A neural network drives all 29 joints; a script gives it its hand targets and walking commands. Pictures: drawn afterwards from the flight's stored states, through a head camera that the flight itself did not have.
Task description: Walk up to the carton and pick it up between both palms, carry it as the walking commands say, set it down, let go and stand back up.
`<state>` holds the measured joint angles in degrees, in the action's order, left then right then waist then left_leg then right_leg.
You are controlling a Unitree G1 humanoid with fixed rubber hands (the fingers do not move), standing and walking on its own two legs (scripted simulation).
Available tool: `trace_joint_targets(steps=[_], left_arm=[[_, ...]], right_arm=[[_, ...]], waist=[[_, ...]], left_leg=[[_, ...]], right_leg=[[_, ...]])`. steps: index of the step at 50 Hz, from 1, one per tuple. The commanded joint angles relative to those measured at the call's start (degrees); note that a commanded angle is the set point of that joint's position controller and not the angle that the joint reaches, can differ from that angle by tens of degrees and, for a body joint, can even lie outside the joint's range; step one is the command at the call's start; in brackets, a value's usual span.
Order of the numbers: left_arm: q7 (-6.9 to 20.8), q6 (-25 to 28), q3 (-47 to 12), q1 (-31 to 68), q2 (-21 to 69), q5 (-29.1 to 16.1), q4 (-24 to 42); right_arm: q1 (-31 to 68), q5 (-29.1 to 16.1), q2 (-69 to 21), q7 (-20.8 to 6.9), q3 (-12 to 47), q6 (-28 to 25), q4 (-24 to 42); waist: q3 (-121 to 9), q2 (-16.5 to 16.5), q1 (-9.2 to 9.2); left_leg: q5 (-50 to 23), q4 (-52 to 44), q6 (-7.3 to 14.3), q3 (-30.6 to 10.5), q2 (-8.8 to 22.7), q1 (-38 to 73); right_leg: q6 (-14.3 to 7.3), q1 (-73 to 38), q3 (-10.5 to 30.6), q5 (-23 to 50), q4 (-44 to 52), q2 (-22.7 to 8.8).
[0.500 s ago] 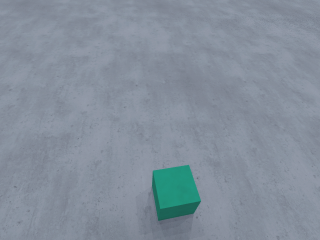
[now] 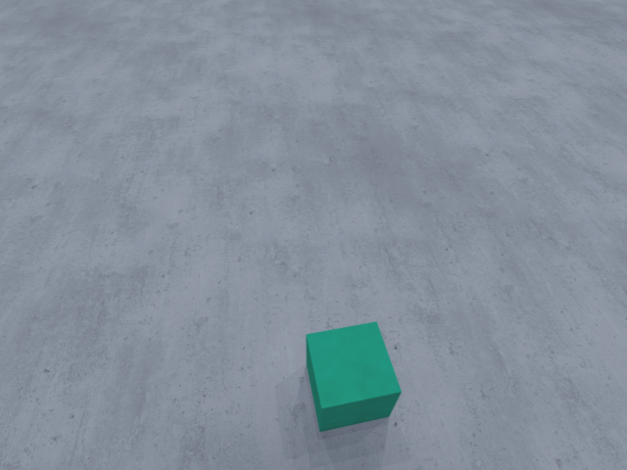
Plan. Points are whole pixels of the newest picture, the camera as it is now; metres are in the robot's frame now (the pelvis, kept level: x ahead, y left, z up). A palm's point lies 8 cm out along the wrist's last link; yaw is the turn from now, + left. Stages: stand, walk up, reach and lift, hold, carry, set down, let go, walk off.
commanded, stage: walk up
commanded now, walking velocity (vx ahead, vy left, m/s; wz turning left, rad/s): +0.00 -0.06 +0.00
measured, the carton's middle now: (348, 376) +0.52 -0.09 -0.66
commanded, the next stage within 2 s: none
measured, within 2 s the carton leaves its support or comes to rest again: neither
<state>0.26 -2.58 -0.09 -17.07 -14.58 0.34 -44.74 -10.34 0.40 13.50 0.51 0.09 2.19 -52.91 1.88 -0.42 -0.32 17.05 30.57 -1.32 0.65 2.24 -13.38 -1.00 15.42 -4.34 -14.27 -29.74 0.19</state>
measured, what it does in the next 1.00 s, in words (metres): steps to the right: right foot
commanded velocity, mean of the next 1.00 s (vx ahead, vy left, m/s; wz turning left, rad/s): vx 0.02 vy -0.19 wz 0.18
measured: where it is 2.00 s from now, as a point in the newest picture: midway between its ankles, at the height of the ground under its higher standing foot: outside the picture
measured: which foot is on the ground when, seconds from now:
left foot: down 0.00-0.80, up 0.82-1.00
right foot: down 0.00-0.56, up 0.58-0.78, down 0.80-1.00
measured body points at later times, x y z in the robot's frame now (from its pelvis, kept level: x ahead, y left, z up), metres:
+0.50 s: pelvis +0.00 -0.01 +0.00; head +0.01 -0.02 +0.45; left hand +0.07 +0.25 -0.12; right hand +0.08 -0.26 -0.14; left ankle -0.02 +0.12 -0.72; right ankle +0.02 -0.10 -0.73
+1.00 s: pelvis +0.05 -0.11 +0.00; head +0.09 -0.12 +0.45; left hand +0.08 +0.16 -0.12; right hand +0.11 -0.36 -0.15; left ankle +0.00 +0.06 -0.66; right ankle +0.03 -0.17 -0.73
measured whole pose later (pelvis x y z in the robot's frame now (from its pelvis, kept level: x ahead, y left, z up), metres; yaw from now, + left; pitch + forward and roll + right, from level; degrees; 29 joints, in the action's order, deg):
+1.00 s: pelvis +0.05 -0.11 +0.00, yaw +6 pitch +3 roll +3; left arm 0.3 -2.6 -0.1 -17.9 -14.2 0.5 -44.7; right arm -16.6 0.4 14.4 2.1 0.1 2.7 -52.2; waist 1.9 0.0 -0.3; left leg 26.5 60.9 -1.7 -1.7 1.8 -28.8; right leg -3.6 15.5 -8.9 -19.1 -31.6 -2.3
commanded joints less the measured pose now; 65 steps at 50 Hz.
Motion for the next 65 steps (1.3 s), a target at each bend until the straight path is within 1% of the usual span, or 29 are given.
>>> trace_joint_targets(steps=[1,8,10,12,15,19,21,23,24,25,26,27,28,29,30,32,35,39,40,41,42,43,47,51,55,60,62,64,65], left_arm=[[-0.19,1.36,2.53,-0.2,-6.82,1.14,-2.98],[-0.57,0.74,3.1,0.45,-7.74,1.06,-0.49],[-0.75,0.53,3.77,-1.0,-8.92,1.35,-1.56],[0.03,-0.15,3.61,0.6,-6.34,0.97,1.08],[0.66,-0.54,3.18,0.07,-5.63,1.83,0.03],[-0.18,1.1,3.87,-3.94,-7.82,1.35,-0.41],[-1.04,1.96,3.98,-4.54,-9.81,1.36,-0.78],[-1.34,2.07,3.09,-2.72,-8.33,1.66,-1.83],[0.23,0.02,4.27,1.59,-8.11,2.33,0.62],[0.57,-1.36,4.8,7.13,-10.2,2.98,2.23],[1.15,-2.19,4.15,10.63,-7.82,3.25,2.84],[0.79,-2.31,3.19,9.09,-5.77,3.52,3.65],[0.71,-2.19,3.16,11.21,-5.13,3.13,4.91],[1.35,-2.07,3.5,9.84,-4.99,3.87,7.46],[1.42,-1.9,4.17,7.84,-7.47,2.68,5.81],[2.02,-1.21,3.21,8.73,-6.51,2.12,5.8],[2.81,-1.86,3.78,9.66,-6.57,0.9,5.06],[1.86,-0.46,3.11,-0.69,-4.36,1.04,0.12],[1.39,-0.29,4.14,-3.92,-6.79,1.56,-0.89],[1.55,-0.12,5.51,-8.19,-12.95,1.4,-1.52],[1.15,-0.21,5.11,-8.89,-13.16,1.82,-2.09],[0.97,-0.12,4.42,-8.27,-10.89,1.86,-1.7],[-0.52,1.13,2.73,-2.6,-6.04,1.4,0.05],[-1.32,0.9,2.28,-5.66,-4.5,2.05,-0.85],[-1.22,-0.1,2.95,-3.56,-5.75,2.22,0.41],[-1.44,-0.95,3.25,0.07,-6.23,1.89,1.25],[-1.39,-1.63,4.2,0.97,-9.04,1.93,0.6],[-0.67,-2.1,4.23,0.23,-4.73,2.07,2.76],[-0.82,-2.42,5.0,0.72,-6.45,2.51,4.64]], right_arm=[[1.28,0.24,5.69,0.26,-2.67,-0.68,3.7],[-0.49,0.77,6.3,0.73,-3.17,-0.98,4.36],[-3.55,0.84,7.89,1.27,-3.36,-0.83,3.63],[-3.12,0.71,9.0,1.32,-3.87,-0.29,4.87],[-3.4,0.99,12.82,1.27,-4.9,0.14,4.13],[-1.21,0.45,9.07,1.35,-4.78,-0.43,5.8],[-1.16,0.62,5.09,0.99,-3.17,0.29,5.89],[0.76,0.72,5.07,0.96,-3.55,1.65,5.39],[-9.17,0.14,7.04,1.45,-3.6,1.69,2.79],[-14.97,0.06,8.4,1.91,-3.91,1.29,-0.92],[-18.09,0.12,9.73,2.4,-4.22,1.42,-3.54],[-19.5,1.44,12.31,2.71,-4.66,1.31,-2.4],[-20.92,2.44,16.17,3.1,-5.35,1.11,-1.9],[-16.28,2.34,19.67,4.16,-6.32,0.92,0.5],[-10.76,2.12,18.65,4.39,-6.07,0.26,3.32],[-9.29,2.21,15.14,3.63,-5.49,-0.34,4.43],[-9.71,2.62,17.23,3.34,-6.35,-0.94,4.31],[-9.28,1.48,14.89,2.67,-5.67,-0.52,5.46],[-11.75,2.2,11.65,2.68,-4.91,-0.77,4.17],[-10.81,2.51,7.39,2.3,-4.04,-0.75,5.6],[-7.37,2.12,6.11,2.71,-3.9,-0.35,7.26],[-4.56,2.11,7.03,3.13,-4.32,-0.08,7.58],[-8.56,2.04,5.94,1.07,-4.48,0.59,4.33],[-5.3,1.53,4.27,1.21,-3.04,1.57,5.61],[0.05,1.43,2.49,0.55,-2.2,1.29,7.18],[-6.09,1.17,3.4,1.48,-1.89,-0.22,7.29],[-13.15,0.66,6.33,2.4,-2.76,-0.68,5.56],[-17.76,0.32,15.94,3.27,-5.12,-0.78,4.06],[-16.62,0.59,16.68,3.89,-5.36,-1.25,4.11]], waist=[[-3.82,1.15,0.41],[-1.3,-0.29,0.9],[-2.63,4.19,0.94],[-3.82,-5.47,0.95],[0.62,-9.1,1.56],[-5.58,-0.68,0.01],[-6.79,8.77,-1.03],[-2.72,5.08,-1.37],[-3.39,18.29,0.06],[0.6,19.63,3.16],[3.36,12.67,5.2],[4.11,-2.67,6.45],[5.35,-16.8,8.89],[5.91,-18.38,5.39],[7.14,-10.46,3.12],[5.97,-2.41,2.4],[4.35,-12.32,3.19],[-4.65,-11.98,-0.39],[-7.42,-4.65,-1.05],[-7.03,14.03,-4.29],[-6.47,16.87,-5.21],[-6.14,9.68,-4.0],[-4.61,6.91,-0.18],[-2.31,10.56,-0.89],[-2.05,7.53,-1.48],[-2.55,6.47,2.51],[-5.07,8.65,5.39],[-5.54,-17.15,5.89],[-5.9,-17.65,5.26]], left_leg=[[-6.08,-7.17,0.86,-2.86,3.92,-1.46],[-8.45,-3.87,0.41,-2.15,3.94,-1.35],[-11.2,-5.26,0.98,-4.5,7.06,-0.47],[-3.95,-9.64,2.48,-7.77,9.27,-1.07],[-1.78,-13.2,6.53,-14.28,16.35,-2.99],[-14.88,2.54,0.32,-0.28,4.66,-5.27],[8.15,12.45,-0.77,2.12,-1.3,-10.27],[17.39,22.56,0.63,-1.0,-2.07,-12.14],[14.6,17.83,1.9,1.44,0.45,-8.81],[8.27,8.18,1.67,0.96,1.28,-1.74],[1.32,-0.61,1.51,0.55,0.65,2.13],[4.06,-4.13,1.83,-4.56,3.28,5.47],[14.04,-15.83,5.96,-26.47,16.43,5.24],[13.03,-24.73,12.32,-45.2,27.39,0.06],[15.15,-24.71,14.44,-43.47,28.3,-6.33],[10.35,-20.28,10.56,-31.33,20.23,-5.09],[-4.38,-17.92,8.21,-22.99,16.56,-4.67],[-15.27,-5.86,3.31,-13.74,9.96,-8.15],[-9.1,0.18,2.87,-10.45,5.57,-12.61],[9.2,12.51,0.19,-0.82,-1.35,-24.77],[22.25,25.97,0.26,2.1,-0.99,-25.66],[20.8,30.93,0.88,-0.57,0.89,-23.07],[8.67,39.64,-0.02,1.59,0.7,-24.17],[8.56,31.83,-0.22,3.33,-0.63,-23.03],[7.02,21.46,0.51,4.05,0.76,-21.47],[0.65,7.29,2.01,6.16,-1.21,-10.71],[-9.76,-3.79,2.92,3.35,0.28,-1.32],[-48.82,-6.36,9.51,-25.06,19.7,9.62],[-53.78,-9.99,15.97,-39.5,26.47,11.32]], right_leg=[[0.2,-4.13,5.91,8.14,9.14,-6.3],[-1.21,-0.32,8.28,10.75,9.59,-7.08],[-0.04,0.01,5.54,9.75,5.87,-5.39],[0.7,1.45,3.61,6.88,1.7,-3.89],[2.4,4.99,2.11,-3.74,-5.48,-2.12],[-1.81,-5.74,7.63,24.78,5.2,-8.41],[-7.47,-8.74,17.64,30.4,9.37,-17.29],[-10.18,-5.72,23.18,22.12,11.13,-19.91],[-7.47,-3.11,7.77,-8.58,11.69,-12.1],[-4.53,4.39,4.84,-18.96,9.49,-9.09],[-1.86,9.12,0.28,-20.06,3.91,-4.03],[-0.62,15.0,-0.86,-18.12,-2.61,-1.37],[1.58,23.51,-1.86,-18.71,-17.2,1.55],[3.1,22.71,8.93,-15.01,-29.92,-2.64],[4.05,18.93,12.2,-10.68,-33.47,-5.57],[5.05,16.66,8.72,-10.62,-26.75,-5.23],[4.9,9.69,6.72,-10.16,-18.09,-4.09],[3.88,-11.59,1.41,-5.06,7.78,-0.03],[4.26,-21.34,0.37,-2.85,9.55,-2.15],[1.08,-26.9,12.48,-4.64,14.06,-16.33],[-2.82,-21.38,17.12,6.36,13.19,-23.94],[-4.14,-15.64,13.92,12.78,10.04,-21.27],[-2.87,-14.93,4.64,22.84,8.76,-16.48],[-5.47,-14.01,0.72,33.24,7.68,-13.8],[-9.05,-13.68,2.05,20.24,9.79,-15.8],[-5.74,-10.95,-5.1,34.18,0.26,-12.16],[-2.26,-9.57,-7.39,30.97,-5.81,-8.35],[1.92,10.63,-1.67,-19.01,-18.03,-0.16],[3.46,16.77,4.71,-25.48,-29.87,0.63]])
